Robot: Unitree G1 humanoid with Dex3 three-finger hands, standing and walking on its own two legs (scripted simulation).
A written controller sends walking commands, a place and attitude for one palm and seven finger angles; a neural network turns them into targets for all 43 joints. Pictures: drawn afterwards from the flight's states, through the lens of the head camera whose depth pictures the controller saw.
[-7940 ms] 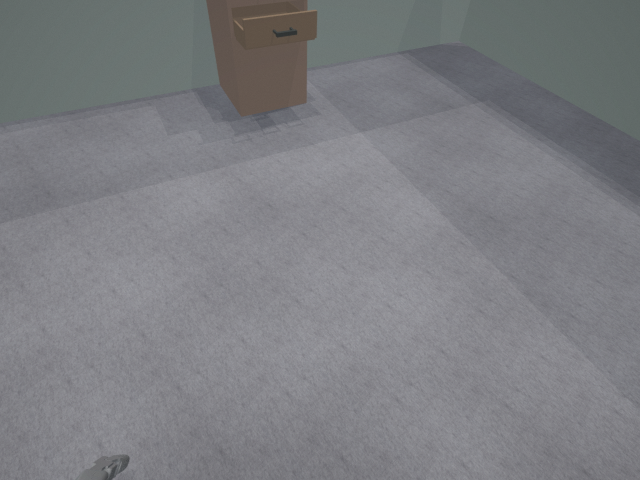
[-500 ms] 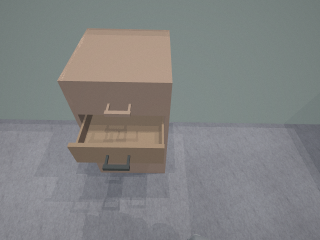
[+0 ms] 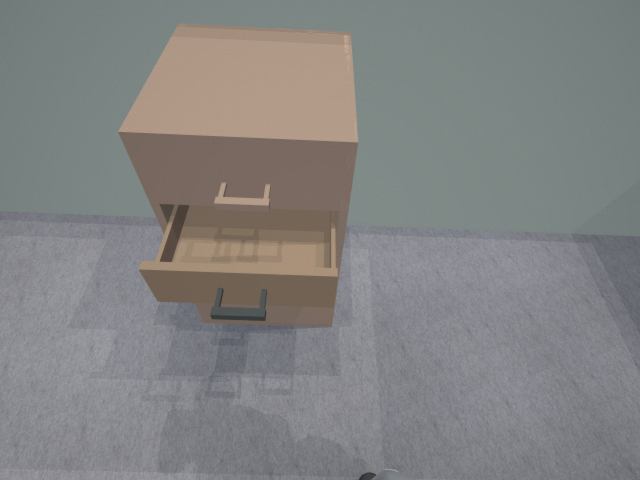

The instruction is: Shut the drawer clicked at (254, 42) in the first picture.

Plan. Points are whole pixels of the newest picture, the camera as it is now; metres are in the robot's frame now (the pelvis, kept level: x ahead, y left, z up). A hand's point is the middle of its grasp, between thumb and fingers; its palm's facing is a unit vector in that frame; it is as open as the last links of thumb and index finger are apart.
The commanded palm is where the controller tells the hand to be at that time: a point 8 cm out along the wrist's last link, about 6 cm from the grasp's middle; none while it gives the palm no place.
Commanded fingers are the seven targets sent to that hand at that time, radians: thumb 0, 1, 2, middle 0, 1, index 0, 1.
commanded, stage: come to a stop and stand still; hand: left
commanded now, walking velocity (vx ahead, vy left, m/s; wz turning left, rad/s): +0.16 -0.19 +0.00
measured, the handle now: (240, 304) +0.45 +0.19 -0.24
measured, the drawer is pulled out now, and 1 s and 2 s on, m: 0.17 0.17 0.17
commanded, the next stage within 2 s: look again from close up in 0.92 s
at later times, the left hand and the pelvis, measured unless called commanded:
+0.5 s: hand out of the picture +0.01 +0.16 -0.17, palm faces -0.04 -0.98 -0.22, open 7.3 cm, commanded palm none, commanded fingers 0.00 0.90 0.90 -0.20 -0.30 -0.20 -0.30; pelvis -0.01 -0.02 +0.01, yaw -2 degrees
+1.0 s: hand out of the picture -0.01 +0.14 -0.16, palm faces -0.01 -0.98 -0.21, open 7.4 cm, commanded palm none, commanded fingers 0.00 0.90 0.90 -0.20 -0.30 -0.20 -0.30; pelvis -0.01 -0.04 +0.01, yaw -2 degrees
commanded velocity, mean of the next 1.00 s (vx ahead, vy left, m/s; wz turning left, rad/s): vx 0.01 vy -0.03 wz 0.00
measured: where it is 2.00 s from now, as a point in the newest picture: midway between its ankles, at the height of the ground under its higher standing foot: outside the picture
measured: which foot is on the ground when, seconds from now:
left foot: down 0.00-1.00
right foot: up 0.00-0.34, down 0.36-1.00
